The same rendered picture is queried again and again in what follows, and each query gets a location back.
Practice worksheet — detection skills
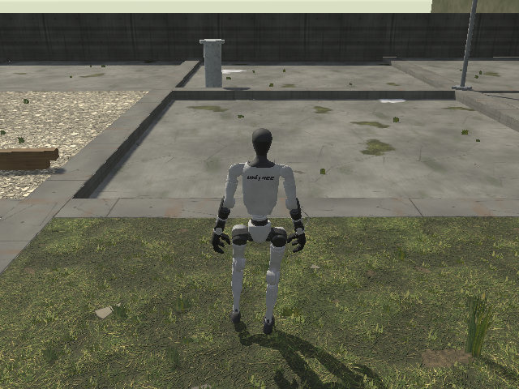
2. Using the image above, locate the left robot forearm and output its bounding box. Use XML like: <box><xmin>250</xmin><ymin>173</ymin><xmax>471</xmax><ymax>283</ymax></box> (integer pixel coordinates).
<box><xmin>213</xmin><ymin>196</ymin><xmax>230</xmax><ymax>235</ymax></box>

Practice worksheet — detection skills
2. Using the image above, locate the robot head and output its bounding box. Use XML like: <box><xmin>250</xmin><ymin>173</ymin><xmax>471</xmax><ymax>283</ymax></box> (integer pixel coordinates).
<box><xmin>247</xmin><ymin>128</ymin><xmax>275</xmax><ymax>168</ymax></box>

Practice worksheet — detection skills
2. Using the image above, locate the left robot upper arm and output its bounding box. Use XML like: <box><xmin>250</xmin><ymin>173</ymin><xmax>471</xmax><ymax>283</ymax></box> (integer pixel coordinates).
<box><xmin>222</xmin><ymin>163</ymin><xmax>244</xmax><ymax>208</ymax></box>

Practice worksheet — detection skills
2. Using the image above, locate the right robot upper arm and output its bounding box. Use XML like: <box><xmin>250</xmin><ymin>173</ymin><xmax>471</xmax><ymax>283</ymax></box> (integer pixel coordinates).
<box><xmin>278</xmin><ymin>164</ymin><xmax>298</xmax><ymax>210</ymax></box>

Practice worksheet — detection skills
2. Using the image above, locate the robot right foot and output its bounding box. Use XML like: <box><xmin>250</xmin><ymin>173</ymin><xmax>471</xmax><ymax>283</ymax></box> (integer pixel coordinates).
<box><xmin>263</xmin><ymin>314</ymin><xmax>274</xmax><ymax>335</ymax></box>

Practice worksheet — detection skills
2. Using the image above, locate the right robot forearm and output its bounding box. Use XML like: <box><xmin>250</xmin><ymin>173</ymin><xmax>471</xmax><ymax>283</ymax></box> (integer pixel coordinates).
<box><xmin>290</xmin><ymin>198</ymin><xmax>305</xmax><ymax>235</ymax></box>

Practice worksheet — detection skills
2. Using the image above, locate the robot left hand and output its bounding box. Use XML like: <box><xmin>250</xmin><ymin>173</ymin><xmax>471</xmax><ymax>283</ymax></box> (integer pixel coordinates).
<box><xmin>211</xmin><ymin>232</ymin><xmax>230</xmax><ymax>254</ymax></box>

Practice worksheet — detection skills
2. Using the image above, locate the robot right hand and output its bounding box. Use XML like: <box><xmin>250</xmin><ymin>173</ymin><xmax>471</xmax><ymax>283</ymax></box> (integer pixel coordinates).
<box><xmin>287</xmin><ymin>232</ymin><xmax>306</xmax><ymax>253</ymax></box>

